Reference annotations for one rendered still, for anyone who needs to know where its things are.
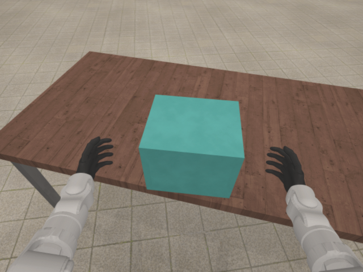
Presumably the robot right hand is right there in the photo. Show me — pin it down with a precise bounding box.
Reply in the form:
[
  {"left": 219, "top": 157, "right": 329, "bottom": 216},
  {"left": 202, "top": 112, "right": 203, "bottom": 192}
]
[{"left": 265, "top": 146, "right": 306, "bottom": 192}]

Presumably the robot right forearm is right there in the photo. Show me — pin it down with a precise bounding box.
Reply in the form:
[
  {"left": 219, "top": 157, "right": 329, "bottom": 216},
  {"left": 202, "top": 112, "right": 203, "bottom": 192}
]
[{"left": 285, "top": 185, "right": 363, "bottom": 272}]

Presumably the table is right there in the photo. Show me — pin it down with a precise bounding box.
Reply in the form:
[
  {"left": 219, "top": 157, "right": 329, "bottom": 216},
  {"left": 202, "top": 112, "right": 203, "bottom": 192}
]
[{"left": 0, "top": 51, "right": 363, "bottom": 243}]

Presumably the robot left upper arm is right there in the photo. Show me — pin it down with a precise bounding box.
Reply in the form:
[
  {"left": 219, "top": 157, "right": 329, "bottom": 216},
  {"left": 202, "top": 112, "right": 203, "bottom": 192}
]
[{"left": 12, "top": 250, "right": 74, "bottom": 272}]

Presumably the carton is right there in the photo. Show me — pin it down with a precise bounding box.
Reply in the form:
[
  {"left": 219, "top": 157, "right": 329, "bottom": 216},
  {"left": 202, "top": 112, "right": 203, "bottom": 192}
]
[{"left": 139, "top": 95, "right": 244, "bottom": 198}]

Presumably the robot left hand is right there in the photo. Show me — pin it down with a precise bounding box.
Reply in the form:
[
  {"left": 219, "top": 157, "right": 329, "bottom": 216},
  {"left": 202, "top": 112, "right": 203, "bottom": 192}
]
[{"left": 76, "top": 137, "right": 113, "bottom": 180}]

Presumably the robot left forearm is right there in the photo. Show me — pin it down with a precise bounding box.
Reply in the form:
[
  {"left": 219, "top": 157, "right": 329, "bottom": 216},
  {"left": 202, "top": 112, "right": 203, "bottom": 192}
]
[{"left": 6, "top": 173, "right": 95, "bottom": 272}]

